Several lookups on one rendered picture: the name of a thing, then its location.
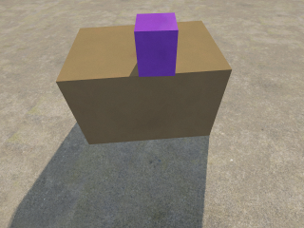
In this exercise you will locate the pedestal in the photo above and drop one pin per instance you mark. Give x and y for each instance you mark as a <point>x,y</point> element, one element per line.
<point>112,104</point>

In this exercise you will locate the carton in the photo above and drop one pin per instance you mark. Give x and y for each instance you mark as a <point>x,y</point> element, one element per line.
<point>156,41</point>

